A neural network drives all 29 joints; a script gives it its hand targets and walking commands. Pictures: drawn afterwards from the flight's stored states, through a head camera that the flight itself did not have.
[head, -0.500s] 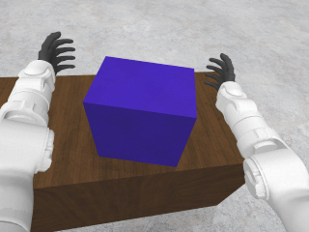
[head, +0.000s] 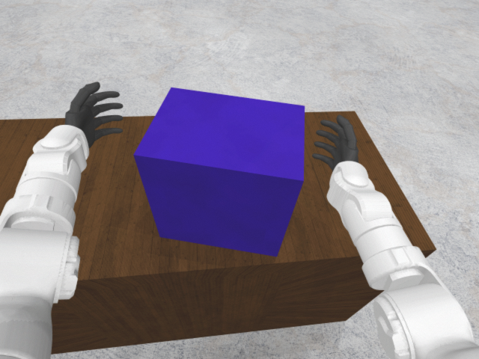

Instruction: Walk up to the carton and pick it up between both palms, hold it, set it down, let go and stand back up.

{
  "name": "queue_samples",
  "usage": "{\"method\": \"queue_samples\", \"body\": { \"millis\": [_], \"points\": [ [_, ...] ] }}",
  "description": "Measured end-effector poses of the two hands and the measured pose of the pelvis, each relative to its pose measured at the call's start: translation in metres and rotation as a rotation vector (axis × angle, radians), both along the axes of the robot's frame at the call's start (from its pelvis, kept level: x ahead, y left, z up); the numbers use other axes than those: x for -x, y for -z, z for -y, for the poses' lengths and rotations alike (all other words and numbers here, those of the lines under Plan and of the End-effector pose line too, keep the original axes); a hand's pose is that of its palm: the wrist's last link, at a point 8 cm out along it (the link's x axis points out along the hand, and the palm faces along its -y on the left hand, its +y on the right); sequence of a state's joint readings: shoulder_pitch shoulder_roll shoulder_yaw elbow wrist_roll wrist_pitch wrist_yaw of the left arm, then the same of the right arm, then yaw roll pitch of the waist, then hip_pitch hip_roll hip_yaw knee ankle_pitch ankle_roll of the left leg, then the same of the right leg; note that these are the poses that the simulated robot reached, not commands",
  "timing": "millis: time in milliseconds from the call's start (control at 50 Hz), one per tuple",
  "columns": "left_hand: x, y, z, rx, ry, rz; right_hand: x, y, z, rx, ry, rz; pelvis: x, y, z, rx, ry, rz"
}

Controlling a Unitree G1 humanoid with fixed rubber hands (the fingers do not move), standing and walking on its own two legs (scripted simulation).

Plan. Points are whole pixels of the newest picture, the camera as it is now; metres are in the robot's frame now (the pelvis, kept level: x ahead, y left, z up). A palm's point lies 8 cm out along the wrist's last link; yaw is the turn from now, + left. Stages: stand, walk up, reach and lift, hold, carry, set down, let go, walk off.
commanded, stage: set down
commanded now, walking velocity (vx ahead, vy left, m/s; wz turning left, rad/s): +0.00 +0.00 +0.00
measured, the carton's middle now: (226, 176) +0.47 +0.00 +0.00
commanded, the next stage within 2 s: none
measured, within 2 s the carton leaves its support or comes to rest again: neither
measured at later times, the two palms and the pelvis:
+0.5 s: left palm (65, 172) +0.40 +0.27 +0.11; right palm (339, 195) +0.33 -0.17 +0.09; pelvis +0.00 +0.01 +0.00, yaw -2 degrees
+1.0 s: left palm (59, 227) +0.34 +0.28 +0.05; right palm (341, 237) +0.28 -0.17 +0.04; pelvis +0.02 +0.00 +0.00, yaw -2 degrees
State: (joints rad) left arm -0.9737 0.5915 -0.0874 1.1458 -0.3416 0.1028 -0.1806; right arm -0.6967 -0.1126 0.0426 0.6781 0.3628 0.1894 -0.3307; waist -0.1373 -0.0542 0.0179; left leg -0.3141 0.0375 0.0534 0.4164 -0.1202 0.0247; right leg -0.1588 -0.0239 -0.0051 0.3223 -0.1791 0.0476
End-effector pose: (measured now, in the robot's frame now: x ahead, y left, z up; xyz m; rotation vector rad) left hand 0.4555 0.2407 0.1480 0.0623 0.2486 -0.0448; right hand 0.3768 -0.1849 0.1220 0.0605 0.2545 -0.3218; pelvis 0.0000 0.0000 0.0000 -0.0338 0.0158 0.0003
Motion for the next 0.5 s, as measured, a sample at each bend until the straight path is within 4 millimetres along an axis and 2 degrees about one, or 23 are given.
{"method": "queue_samples", "body": {
  "millis": [100, 320, 500],
  "points": [
    [0.012, 0.016, -0.011, 0.008, -0.014, -0.002, 0.009, 0.010, -0.007, -0.011, 0.012, 0.008, 0.002, 0.001, -0.001, 0.003, 0.002, -0.010],
    [0.032, 0.023, -0.020, 0.011, 0.012, 0.004, 0.024, 0.013, -0.009, -0.015, 0.025, 0.005, 0.003, 0.001, -0.008, 0.003, 0.019, 0.025],
    [0.053, 0.041, -0.026, 0.004, 0.021, -0.015, 0.043, 0.033, -0.012, -0.028, 0.017, -0.011, -0.001, 0.001, -0.012, -0.001, 0.031, 0.061]
  ]
}}
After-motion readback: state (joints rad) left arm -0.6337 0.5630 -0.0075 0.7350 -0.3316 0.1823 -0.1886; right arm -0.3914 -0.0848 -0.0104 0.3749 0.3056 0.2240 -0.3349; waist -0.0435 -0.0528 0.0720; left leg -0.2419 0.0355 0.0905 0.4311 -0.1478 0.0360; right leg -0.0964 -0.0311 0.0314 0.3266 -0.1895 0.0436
